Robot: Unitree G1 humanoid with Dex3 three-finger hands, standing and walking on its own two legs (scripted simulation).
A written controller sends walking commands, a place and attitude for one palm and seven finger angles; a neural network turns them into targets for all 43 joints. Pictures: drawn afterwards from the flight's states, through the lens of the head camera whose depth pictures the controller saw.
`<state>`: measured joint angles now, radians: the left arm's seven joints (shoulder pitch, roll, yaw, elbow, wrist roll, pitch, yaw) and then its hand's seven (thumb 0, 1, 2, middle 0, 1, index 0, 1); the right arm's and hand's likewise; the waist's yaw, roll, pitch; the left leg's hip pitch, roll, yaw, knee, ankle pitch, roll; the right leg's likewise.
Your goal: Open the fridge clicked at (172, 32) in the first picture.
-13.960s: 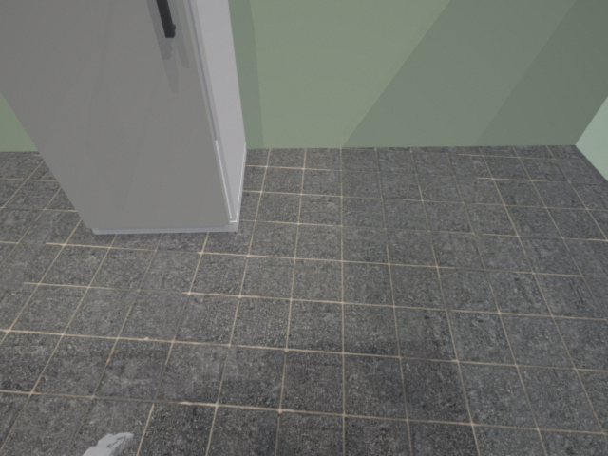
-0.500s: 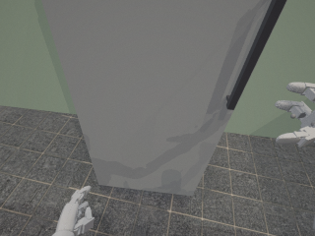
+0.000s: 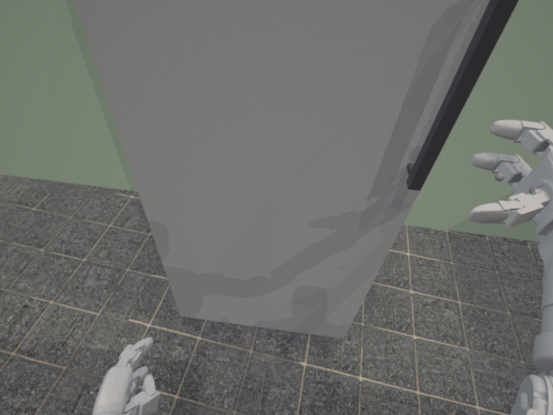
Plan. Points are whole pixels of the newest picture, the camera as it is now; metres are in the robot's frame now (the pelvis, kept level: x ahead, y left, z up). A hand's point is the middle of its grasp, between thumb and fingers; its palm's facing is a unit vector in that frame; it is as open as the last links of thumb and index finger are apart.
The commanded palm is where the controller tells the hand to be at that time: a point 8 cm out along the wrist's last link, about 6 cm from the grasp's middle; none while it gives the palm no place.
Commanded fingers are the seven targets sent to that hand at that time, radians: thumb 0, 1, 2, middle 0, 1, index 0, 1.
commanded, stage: move the hooked fingers beside the handle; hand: right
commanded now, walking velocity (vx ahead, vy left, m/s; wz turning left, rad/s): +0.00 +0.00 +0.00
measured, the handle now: (450, 96) +0.50 -0.21 +0.25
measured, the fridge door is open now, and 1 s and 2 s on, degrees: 0 0 0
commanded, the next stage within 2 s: feel for the door with the fingertips in 1.42 s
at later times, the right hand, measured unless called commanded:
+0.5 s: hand (481, 158) +0.43 -0.25 +0.20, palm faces +0.09 +1.00 -0.01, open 14.0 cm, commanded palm +0.40 -0.31 +0.20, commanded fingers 0.00 0.50 -0.30 0.30 1.20 0.30 1.20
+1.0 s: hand (475, 156) +0.44 -0.25 +0.19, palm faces +0.08 +1.00 -0.01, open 14.0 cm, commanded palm +0.41 -0.30 +0.20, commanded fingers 0.00 0.50 -0.30 0.30 1.20 0.30 1.20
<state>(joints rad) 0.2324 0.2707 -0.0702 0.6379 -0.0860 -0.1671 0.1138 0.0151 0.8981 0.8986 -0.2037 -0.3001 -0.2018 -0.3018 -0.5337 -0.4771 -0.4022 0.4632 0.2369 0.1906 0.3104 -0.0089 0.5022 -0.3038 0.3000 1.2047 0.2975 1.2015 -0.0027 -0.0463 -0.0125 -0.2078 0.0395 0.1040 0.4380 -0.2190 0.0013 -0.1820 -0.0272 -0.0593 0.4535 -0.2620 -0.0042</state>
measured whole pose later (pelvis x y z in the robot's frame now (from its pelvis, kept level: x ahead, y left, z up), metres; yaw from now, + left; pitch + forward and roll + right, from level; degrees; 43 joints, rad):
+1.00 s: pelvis +0.01 -0.01 +0.00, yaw +1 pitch +4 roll +1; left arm 0.35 0.29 -0.03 0.66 -0.08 -0.09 0.09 0.01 0.90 0.90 -0.20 -0.30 -0.20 -0.30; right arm -0.73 -0.54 -0.41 0.80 0.18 0.06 0.30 -0.01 0.50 -0.30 0.30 1.20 0.30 1.20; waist 0.05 -0.03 -0.03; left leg -0.28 0.03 0.08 0.44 -0.21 -0.01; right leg -0.26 -0.03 -0.08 0.48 -0.28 -0.01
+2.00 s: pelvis +0.00 +0.00 +0.00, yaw +1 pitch +1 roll +0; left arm 0.29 0.27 -0.04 0.65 -0.08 -0.08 0.09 0.01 0.90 0.90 -0.20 -0.30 -0.20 -0.30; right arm -0.71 -0.43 -0.34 0.67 0.17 0.13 0.17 -0.01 0.50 -0.30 0.28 1.19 0.26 1.18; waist 0.03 -0.04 -0.03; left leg -0.25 0.03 0.08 0.43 -0.20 0.00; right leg -0.21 -0.04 -0.08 0.45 -0.26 0.00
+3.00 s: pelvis -0.01 -0.01 +0.00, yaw +2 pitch +3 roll +1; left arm 0.33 0.27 -0.04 0.67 -0.07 -0.11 0.08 0.01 0.90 0.90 -0.20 -0.30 -0.20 -0.30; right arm -0.80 -0.43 -0.33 0.82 0.16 0.03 0.18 -0.01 0.50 -0.30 0.30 1.21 0.30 1.20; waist 0.05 -0.03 -0.03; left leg -0.30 0.03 0.07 0.44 -0.19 0.00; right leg -0.27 -0.03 -0.08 0.48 -0.26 -0.01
